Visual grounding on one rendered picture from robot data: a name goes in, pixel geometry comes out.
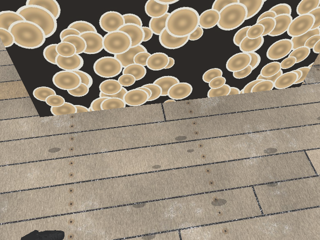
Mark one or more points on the left robot hand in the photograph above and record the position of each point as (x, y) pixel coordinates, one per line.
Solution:
(44, 235)

